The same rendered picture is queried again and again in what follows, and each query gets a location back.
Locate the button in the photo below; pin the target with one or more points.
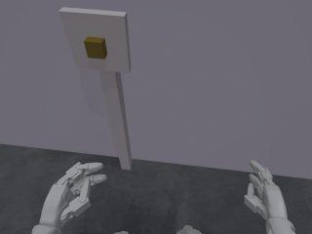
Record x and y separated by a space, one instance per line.
95 47

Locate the left robot forearm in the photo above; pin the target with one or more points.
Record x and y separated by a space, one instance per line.
43 228

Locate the right robot hand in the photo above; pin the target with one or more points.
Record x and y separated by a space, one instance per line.
272 203

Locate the right robot shin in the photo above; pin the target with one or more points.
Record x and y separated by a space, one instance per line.
187 226

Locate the left robot hand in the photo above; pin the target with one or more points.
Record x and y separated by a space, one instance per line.
55 210

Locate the right robot forearm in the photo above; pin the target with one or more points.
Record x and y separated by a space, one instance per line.
278 225

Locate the panel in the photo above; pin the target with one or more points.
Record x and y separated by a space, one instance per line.
79 24

